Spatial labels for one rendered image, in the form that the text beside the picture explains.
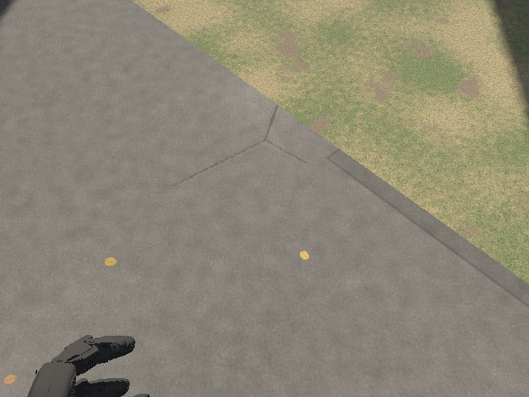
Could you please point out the left robot hand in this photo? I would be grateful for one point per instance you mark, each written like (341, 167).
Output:
(58, 377)

